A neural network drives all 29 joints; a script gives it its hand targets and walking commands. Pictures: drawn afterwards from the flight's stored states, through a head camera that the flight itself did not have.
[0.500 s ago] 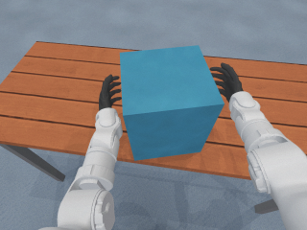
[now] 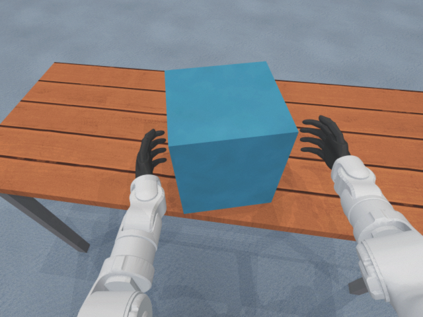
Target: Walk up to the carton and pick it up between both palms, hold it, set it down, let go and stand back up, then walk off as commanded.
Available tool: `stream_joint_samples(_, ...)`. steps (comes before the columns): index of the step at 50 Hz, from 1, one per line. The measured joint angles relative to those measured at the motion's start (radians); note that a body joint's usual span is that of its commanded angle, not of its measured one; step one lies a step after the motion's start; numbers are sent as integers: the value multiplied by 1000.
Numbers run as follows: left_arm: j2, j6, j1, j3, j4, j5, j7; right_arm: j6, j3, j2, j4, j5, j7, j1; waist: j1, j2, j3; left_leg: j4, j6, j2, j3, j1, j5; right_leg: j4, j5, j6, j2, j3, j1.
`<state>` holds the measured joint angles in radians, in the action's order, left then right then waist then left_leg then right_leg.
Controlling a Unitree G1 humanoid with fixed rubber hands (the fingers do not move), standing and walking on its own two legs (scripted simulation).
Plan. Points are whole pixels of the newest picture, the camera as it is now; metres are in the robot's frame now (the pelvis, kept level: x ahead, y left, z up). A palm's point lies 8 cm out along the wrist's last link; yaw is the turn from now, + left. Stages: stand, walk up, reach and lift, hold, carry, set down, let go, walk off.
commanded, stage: set down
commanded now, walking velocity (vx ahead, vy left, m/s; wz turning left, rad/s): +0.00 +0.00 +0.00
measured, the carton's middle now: (222, 142) +0.46 +0.07 +0.03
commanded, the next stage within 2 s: none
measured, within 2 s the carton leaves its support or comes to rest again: neither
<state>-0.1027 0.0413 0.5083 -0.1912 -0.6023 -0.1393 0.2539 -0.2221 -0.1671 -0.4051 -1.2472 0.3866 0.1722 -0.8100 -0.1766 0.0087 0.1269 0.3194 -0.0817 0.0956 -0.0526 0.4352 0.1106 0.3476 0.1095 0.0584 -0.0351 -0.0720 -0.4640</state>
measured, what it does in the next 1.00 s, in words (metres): stands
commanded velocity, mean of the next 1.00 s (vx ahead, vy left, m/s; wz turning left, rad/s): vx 0.00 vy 0.00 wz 0.00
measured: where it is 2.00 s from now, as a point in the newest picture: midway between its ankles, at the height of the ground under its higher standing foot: outside the picture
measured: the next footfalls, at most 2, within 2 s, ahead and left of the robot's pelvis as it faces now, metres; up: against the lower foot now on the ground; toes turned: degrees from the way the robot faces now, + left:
none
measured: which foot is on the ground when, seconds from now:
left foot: down 0.00-1.00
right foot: down 0.00-1.00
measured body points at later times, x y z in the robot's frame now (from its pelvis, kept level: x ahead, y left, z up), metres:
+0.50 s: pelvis +0.00 +0.00 +0.00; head +0.03 +0.01 +0.45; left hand +0.30 +0.20 +0.05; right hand +0.38 -0.21 +0.04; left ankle +0.02 +0.19 -0.74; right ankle +0.03 -0.08 -0.74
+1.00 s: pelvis +0.01 +0.01 +0.00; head +0.03 +0.01 +0.45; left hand +0.27 +0.19 +0.05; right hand +0.31 -0.25 +0.03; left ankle +0.02 +0.19 -0.74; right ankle +0.03 -0.08 -0.74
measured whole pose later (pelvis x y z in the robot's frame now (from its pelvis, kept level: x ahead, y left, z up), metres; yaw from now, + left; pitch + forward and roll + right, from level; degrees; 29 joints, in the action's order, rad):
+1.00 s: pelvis +0.01 +0.01 +0.00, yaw +0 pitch +5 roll +0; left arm -0.10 0.17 -0.10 -0.01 0.03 -0.13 0.27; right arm -0.23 -0.03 -0.50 -0.63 0.43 0.31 -0.09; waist -0.06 0.01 0.06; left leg 0.32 -0.08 0.09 -0.05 0.27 0.14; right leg 0.33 0.13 0.05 -0.03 -0.07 -0.29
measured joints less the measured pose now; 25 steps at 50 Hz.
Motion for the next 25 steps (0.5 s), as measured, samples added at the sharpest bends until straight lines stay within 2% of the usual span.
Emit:
stream_joint_samples(4,0,10,-62,18,91,0,-1,0,12,0,103,0,6,84,9,0,-9,0,0,0,0,-19,-1,-7,0,0,0,0,23)
stream_joint_samples(10,0,53,-154,56,170,4,-2,-1,53,-12,173,0,27,166,45,-1,-24,0,0,0,0,-45,6,-15,0,0,0,0,52)
stream_joint_samples(15,0,68,-175,61,217,5,0,1,43,-50,190,8,51,194,47,-1,-34,0,0,0,0,-56,6,-14,0,0,0,0,63)
stream_joint_samples(20,0,79,-258,76,307,5,-1,-1,46,-57,267,24,69,290,50,-1,-41,0,0,0,0,-83,8,-23,1,-1,-1,0,95)
stream_joint_samples(25,0,93,-360,93,381,5,-1,-6,76,-57,345,24,83,393,68,-1,-46,0,0,0,0,-106,14,-26,2,-1,-1,0,119)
